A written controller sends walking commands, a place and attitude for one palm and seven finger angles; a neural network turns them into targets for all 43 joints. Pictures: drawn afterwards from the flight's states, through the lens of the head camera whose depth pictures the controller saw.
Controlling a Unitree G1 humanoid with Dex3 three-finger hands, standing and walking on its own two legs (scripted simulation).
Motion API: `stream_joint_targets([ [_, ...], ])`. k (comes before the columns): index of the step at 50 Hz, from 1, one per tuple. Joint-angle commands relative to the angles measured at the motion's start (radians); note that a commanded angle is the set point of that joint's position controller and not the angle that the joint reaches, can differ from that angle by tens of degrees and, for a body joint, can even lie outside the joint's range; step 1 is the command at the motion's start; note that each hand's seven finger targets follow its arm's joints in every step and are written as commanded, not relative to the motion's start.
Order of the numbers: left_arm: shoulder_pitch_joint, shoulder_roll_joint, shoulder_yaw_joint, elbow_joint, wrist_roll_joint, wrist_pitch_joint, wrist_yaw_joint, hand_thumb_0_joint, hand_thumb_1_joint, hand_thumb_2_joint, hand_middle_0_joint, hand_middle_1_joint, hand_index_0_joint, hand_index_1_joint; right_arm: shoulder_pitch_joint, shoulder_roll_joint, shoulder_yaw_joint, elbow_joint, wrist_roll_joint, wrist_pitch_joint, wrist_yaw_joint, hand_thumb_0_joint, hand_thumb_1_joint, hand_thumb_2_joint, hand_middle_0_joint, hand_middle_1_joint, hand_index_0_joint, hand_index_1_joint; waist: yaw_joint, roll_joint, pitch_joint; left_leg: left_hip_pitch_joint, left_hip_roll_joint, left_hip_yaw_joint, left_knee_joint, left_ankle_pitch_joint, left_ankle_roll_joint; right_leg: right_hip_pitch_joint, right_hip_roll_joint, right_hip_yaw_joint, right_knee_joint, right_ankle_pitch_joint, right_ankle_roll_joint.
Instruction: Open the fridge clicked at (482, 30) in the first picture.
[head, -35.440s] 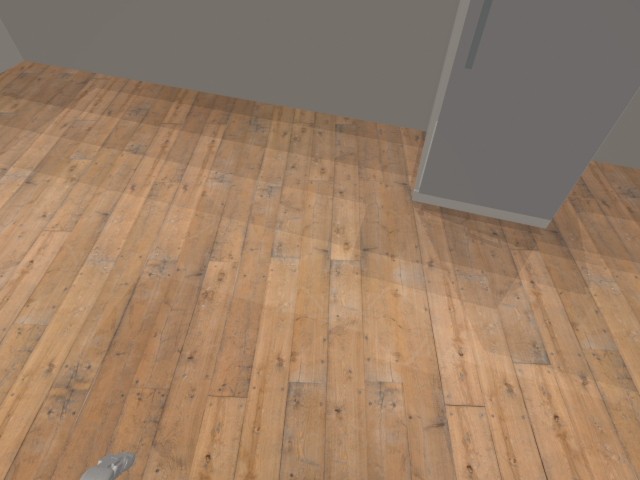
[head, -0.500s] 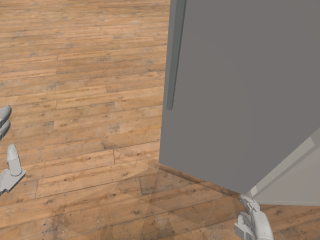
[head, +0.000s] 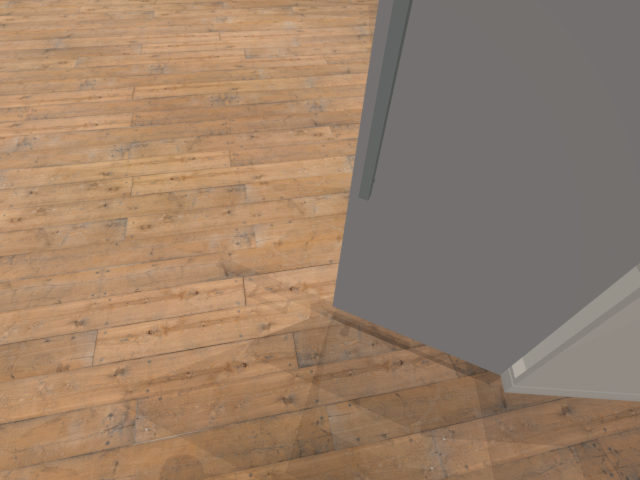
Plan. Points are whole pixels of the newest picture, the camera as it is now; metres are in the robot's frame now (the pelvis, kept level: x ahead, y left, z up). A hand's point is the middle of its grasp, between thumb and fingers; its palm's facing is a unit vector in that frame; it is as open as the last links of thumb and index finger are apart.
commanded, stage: let the arm hang, fingers relaxed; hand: left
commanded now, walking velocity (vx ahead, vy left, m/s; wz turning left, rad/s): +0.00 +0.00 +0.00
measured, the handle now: (388, 87) +0.66 -0.06 +0.14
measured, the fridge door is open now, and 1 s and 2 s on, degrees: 69 69 69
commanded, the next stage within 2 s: look to check the result in 0.60 s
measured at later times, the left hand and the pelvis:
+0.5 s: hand out of the picture +0.05 +0.17 -0.17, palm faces -0.01 -0.98 -0.19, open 7.3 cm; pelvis +0.02 +0.00 +0.00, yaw -1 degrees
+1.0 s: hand out of the picture +0.07 +0.19 -0.16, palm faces -0.02 -0.97 -0.26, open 7.4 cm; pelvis +0.03 -0.02 +0.01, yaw -1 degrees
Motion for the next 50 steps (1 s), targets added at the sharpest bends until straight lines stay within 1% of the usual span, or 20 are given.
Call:
stream_joint_targets([
  [1,-0.002,0.084,0.015,-0.01,-0.002,-0.034,0.012,0.0,0.9,0.9,-0.2,-0.3,-0.2,-0.3,0.007,-0.135,-0.039,-0.036,0.001,-0.038,-0.011,0.0,-0.9,-0.9,0.2,0.3,0.2,0.3,-0.003,0.036,-0.045,-0.022,0.137,-0.176,-0.211,-0.176,0.005,0.048,-0.055,0.072,-0.058,-0.056,-0.05],
  [3,0.01,0.087,0.013,0.015,-0.001,-0.038,0.014,0.0,0.9,0.9,-0.2,-0.3,-0.2,-0.3,0.01,-0.132,-0.041,-0.02,0.004,-0.039,-0.012,0.0,-0.9,-0.9,0.2,0.3,0.2,0.3,0.003,0.017,-0.038,-0.014,0.133,-0.167,-0.204,-0.145,0.009,0.05,-0.058,0.077,-0.067,-0.038,-0.051],
  [7,0.007,0.079,0.011,0.052,-0.001,-0.04,0.017,0.0,0.9,0.9,-0.2,-0.3,-0.2,-0.3,0.006,-0.129,-0.042,0.012,0.003,-0.04,-0.013,0.0,-0.9,-0.9,0.2,0.3,0.2,0.3,-0.003,0.001,-0.002,0.013,0.133,-0.153,-0.21,-0.132,0.006,0.011,-0.063,0.085,-0.078,-0.039,-0.047],
  [11,-0.003,0.081,0.012,0.069,-0.002,-0.044,0.019,0.0,0.9,0.9,-0.2,-0.3,-0.2,-0.3,0.0,-0.124,-0.04,0.033,0.004,-0.045,-0.013,0.0,-0.9,-0.9,0.2,0.3,0.2,0.3,-0.004,-0.012,-0.017,0.034,0.13,-0.141,-0.206,-0.07,0.003,0.026,-0.07,0.093,-0.078,-0.012,-0.045],
  [13,-0.001,0.082,0.01,0.075,-0.001,-0.045,0.021,0.0,0.9,0.9,-0.2,-0.3,-0.2,-0.3,-0.009,-0.117,-0.039,0.041,0.005,-0.046,-0.012,0.0,-0.9,-0.9,0.2,0.3,0.2,0.3,0.0,-0.006,-0.007,0.04,0.125,-0.131,-0.197,-0.035,0.003,0.026,-0.075,0.091,-0.083,0.006,-0.044],
  [15,-0.018,0.077,0.011,0.082,-0.002,-0.047,0.021,0.0,0.9,0.9,-0.2,-0.3,-0.2,-0.3,-0.021,-0.114,-0.037,0.05,0.003,-0.048,-0.012,0.0,-0.9,-0.9,0.2,0.3,0.2,0.3,-0.003,-0.01,-0.004,0.055,0.124,-0.124,-0.2,-0.005,-0.002,0.022,-0.078,0.097,-0.084,0.017,-0.043],
  [17,-0.032,0.081,0.012,0.08,-0.002,-0.048,0.022,0.0,0.9,0.9,-0.2,-0.3,-0.2,-0.3,-0.028,-0.122,-0.037,0.055,0.002,-0.05,-0.012,0.0,-0.9,-0.9,0.2,0.3,0.2,0.3,-0.006,0.017,-0.004,0.06,0.128,-0.128,-0.205,0.006,-0.004,0.026,-0.076,0.099,-0.084,0.02,-0.042],
  [18,-0.033,0.09,0.014,0.08,-0.001,-0.048,0.022,0.0,0.9,0.9,-0.2,-0.3,-0.2,-0.3,-0.027,-0.12,-0.037,0.056,0.004,-0.051,-0.012,0.0,-0.9,-0.9,0.2,0.3,0.2,0.3,-0.001,0.021,-0.01,0.055,0.126,-0.125,-0.198,0.031,-0.003,0.045,-0.077,0.095,-0.083,0.036,-0.041],
  [20,-0.045,0.083,0.014,0.083,-0.002,-0.049,0.022,0.0,0.9,0.9,-0.2,-0.3,-0.2,-0.3,-0.043,-0.119,-0.034,0.061,0.002,-0.052,-0.012,0.0,-0.9,-0.9,0.2,0.3,0.2,0.3,-0.002,0.019,-0.001,0.059,0.123,-0.121,-0.2,0.045,-0.009,0.045,-0.081,0.099,-0.087,0.041,-0.04],
  [25,-0.066,0.092,0.018,0.081,-0.003,-0.054,0.022,0.0,0.9,0.9,-0.2,-0.3,-0.2,-0.3,-0.059,-0.126,-0.034,0.068,0.001,-0.055,-0.013,0.0,-0.9,-0.9,0.2,0.3,0.2,0.3,-0.003,0.029,-0.032,0.091,0.124,-0.108,-0.186,0.116,-0.013,0.069,-0.088,0.101,-0.094,0.091,-0.041],
  [26,-0.072,0.098,0.02,0.079,-0.004,-0.055,0.021,0.0,0.9,0.9,-0.2,-0.3,-0.2,-0.3,-0.064,-0.132,-0.036,0.068,0.001,-0.056,-0.014,0.0,-0.9,-0.9,0.2,0.3,0.2,0.3,-0.003,0.044,-0.038,0.096,0.123,-0.108,-0.183,0.123,-0.014,0.074,-0.089,0.101,-0.096,0.097,-0.041],
  [28,-0.086,0.107,0.021,0.077,-0.004,-0.055,0.021,0.0,0.9,0.9,-0.2,-0.3,-0.2,-0.3,-0.069,-0.137,-0.035,0.068,0.003,-0.054,-0.013,0.0,-0.9,-0.9,0.2,0.3,0.2,0.3,-0.003,0.025,-0.029,0.087,0.125,-0.108,-0.183,0.123,-0.015,0.081,-0.088,0.1,-0.101,0.098,-0.042],
  [32,-0.104,0.115,0.022,0.076,-0.005,-0.057,0.019,0.0,0.9,0.9,-0.2,-0.3,-0.2,-0.3,-0.086,-0.152,-0.038,0.073,0.001,-0.055,-0.014,0.0,-0.9,-0.9,0.2,0.3,0.2,0.3,-0.006,0.023,-0.042,0.11,0.127,-0.106,-0.183,0.132,-0.018,0.083,-0.091,0.105,-0.11,0.11,-0.045],
  [34,-0.11,0.124,0.023,0.075,-0.005,-0.058,0.019,0.0,0.9,0.9,-0.2,-0.3,-0.2,-0.3,-0.087,-0.155,-0.038,0.074,0.003,-0.055,-0.013,0.0,-0.9,-0.9,0.2,0.3,0.2,0.3,-0.007,0.003,-0.056,0.112,0.128,-0.105,-0.181,0.141,-0.019,0.097,-0.094,0.104,-0.11,0.123,-0.046],
  [35,-0.12,0.126,0.023,0.075,-0.006,-0.058,0.019,0.0,0.9,0.9,-0.2,-0.3,-0.2,-0.3,-0.091,-0.159,-0.039,0.076,0.003,-0.054,-0.014,0.0,-0.9,-0.9,0.2,0.3,0.2,0.3,-0.007,0.003,-0.044,0.11,0.129,-0.107,-0.185,0.139,-0.02,0.092,-0.094,0.104,-0.111,0.119,-0.046],
  [37,-0.125,0.134,0.026,0.074,-0.006,-0.06,0.018,0.0,0.9,0.9,-0.2,-0.3,-0.2,-0.3,-0.096,-0.172,-0.041,0.075,0.002,-0.055,-0.014,0.0,-0.9,-0.9,0.2,0.3,0.2,0.3,-0.008,0.007,-0.065,0.125,0.132,-0.105,-0.181,0.154,-0.02,0.103,-0.096,0.104,-0.114,0.132,-0.047],
  [38,-0.128,0.14,0.027,0.072,-0.006,-0.06,0.019,0.0,0.9,0.9,-0.2,-0.3,-0.2,-0.3,-0.097,-0.171,-0.041,0.073,0.004,-0.055,-0.014,0.0,-0.9,-0.9,0.2,0.3,0.2,0.3,-0.006,0.011,-0.059,0.121,0.132,-0.105,-0.179,0.161,-0.019,0.106,-0.095,0.1,-0.113,0.139,-0.049],
  [42,-0.145,0.15,0.027,0.076,-0.006,-0.057,0.016,0.0,0.9,0.9,-0.2,-0.3,-0.2,-0.3,-0.12,-0.19,-0.042,0.078,0.002,-0.053,-0.014,0.0,-0.9,-0.9,0.2,0.3,0.2,0.3,-0.008,0.022,-0.046,0.127,0.137,-0.111,-0.196,0.129,-0.021,0.091,-0.093,0.103,-0.125,0.096,-0.048],
  [46,-0.158,0.172,0.029,0.074,-0.006,-0.061,0.014,0.0,0.9,0.9,-0.2,-0.3,-0.2,-0.3,-0.137,-0.209,-0.045,0.076,0.003,-0.055,-0.013,0.0,-0.9,-0.9,0.2,0.3,0.2,0.3,-0.008,0.005,-0.083,0.151,0.138,-0.109,-0.188,0.159,-0.022,0.11,-0.1,0.105,-0.125,0.14,-0.05],
  [50,-0.178,0.188,0.032,0.072,-0.006,-0.061,0.013,0.0,0.9,0.9,-0.2,-0.3,-0.2,-0.3,-0.157,-0.226,-0.046,0.077,0.003,-0.055,-0.013,0.0,-0.9,-0.9,0.2,0.3,0.2,0.3,-0.009,0.01,-0.067,0.145,0.142,-0.109,-0.197,0.153,-0.025,0.109,-0.101,0.109,-0.132,0.136,-0.051],
])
